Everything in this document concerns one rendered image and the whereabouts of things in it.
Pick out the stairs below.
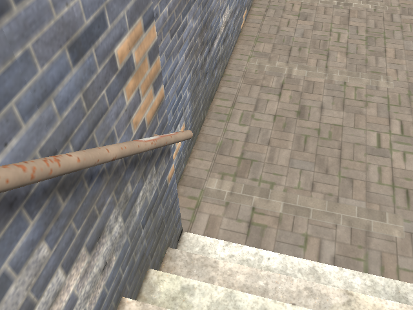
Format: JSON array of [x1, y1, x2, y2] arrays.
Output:
[[117, 231, 413, 310]]

